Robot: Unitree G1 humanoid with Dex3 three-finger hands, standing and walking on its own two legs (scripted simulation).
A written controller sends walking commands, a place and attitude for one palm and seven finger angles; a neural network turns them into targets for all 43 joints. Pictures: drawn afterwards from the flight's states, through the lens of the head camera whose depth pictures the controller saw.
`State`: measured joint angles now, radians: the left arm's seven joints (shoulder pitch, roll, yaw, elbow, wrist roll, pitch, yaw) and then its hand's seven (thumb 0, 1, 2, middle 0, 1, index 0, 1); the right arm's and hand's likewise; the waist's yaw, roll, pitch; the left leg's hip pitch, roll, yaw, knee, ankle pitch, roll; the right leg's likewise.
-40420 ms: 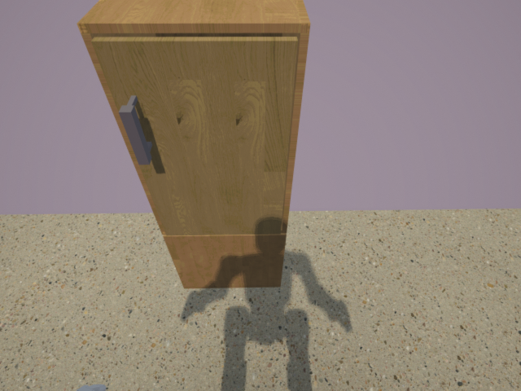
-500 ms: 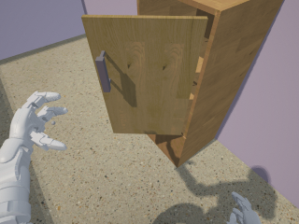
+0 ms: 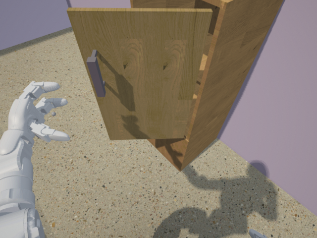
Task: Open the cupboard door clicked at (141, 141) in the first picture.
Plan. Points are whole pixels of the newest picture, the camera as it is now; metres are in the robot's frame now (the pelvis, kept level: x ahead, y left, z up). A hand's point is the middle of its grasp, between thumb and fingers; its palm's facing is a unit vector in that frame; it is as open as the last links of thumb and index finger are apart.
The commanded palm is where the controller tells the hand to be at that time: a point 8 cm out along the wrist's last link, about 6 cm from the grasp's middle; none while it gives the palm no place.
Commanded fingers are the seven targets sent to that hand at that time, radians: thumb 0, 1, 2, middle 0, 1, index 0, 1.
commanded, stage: move the hooked fingers beside the handle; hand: left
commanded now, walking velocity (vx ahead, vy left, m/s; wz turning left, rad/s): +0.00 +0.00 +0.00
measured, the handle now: (98, 74) +0.55 +0.20 +0.09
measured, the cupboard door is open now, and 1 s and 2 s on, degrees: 50 50 50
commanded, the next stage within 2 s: slide the fingers in behind the handle in 1.62 s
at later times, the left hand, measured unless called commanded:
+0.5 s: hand (63, 99) +0.43 +0.26 +0.11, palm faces +0.04 -1.00 +0.01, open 14.0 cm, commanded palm +0.42 +0.31 +0.10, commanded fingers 0.00 -0.50 0.30 -0.30 -1.20 -0.30 -1.20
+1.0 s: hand (73, 84) +0.50 +0.25 +0.10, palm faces +0.04 -1.00 +0.00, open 14.0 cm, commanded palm +0.47 +0.30 +0.10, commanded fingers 0.00 -0.50 0.30 -0.30 -1.20 -0.30 -1.20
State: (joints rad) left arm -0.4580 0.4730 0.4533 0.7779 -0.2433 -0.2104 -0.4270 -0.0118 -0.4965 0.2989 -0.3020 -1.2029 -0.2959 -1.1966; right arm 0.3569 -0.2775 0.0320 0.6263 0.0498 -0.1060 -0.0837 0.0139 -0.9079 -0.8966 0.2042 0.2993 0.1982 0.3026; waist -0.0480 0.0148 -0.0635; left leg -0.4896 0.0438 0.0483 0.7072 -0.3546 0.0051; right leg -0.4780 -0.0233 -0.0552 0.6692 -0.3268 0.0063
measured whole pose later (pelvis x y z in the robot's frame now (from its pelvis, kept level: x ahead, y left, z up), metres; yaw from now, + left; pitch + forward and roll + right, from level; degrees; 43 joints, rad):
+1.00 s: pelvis +0.00 +0.00 -0.02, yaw -2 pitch +17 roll -2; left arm -0.90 0.69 0.52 1.21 -0.10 -0.29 -0.40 -0.01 -0.50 0.30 -0.30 -1.20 -0.30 -1.20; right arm 0.46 -0.29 0.04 0.63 0.01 0.05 -0.05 0.01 -0.91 -0.90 0.20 0.30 0.20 0.30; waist -0.17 0.01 -0.07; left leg -0.74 0.07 0.05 0.83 -0.39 0.01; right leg -0.72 0.00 -0.05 0.76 -0.34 0.01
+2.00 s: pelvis +0.00 +0.00 -0.02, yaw -1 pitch +15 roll -2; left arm -0.85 0.58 0.44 1.15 -0.13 -0.29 -0.35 -0.01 -0.50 0.30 -0.30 -1.20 -0.30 -1.20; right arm 0.42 -0.28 0.03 0.62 0.02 0.06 -0.04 0.01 -0.91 -0.90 0.20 0.30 0.20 0.30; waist -0.14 0.01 -0.08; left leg -0.71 0.06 0.03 0.84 -0.40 0.01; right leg -0.68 -0.01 -0.06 0.76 -0.35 0.01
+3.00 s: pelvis +0.00 +0.00 -0.02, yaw -1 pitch +15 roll -1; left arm -0.85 0.43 0.39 1.11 -0.09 -0.32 -0.16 -0.01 -0.50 0.30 -0.29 -1.20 -0.30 -1.20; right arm 0.42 -0.26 0.02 0.63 0.00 0.04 -0.01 0.01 -0.91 -0.90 0.20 0.30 0.20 0.30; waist -0.14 0.02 -0.09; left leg -0.69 0.06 0.04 0.83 -0.40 0.00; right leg -0.68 0.00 -0.05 0.78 -0.36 0.00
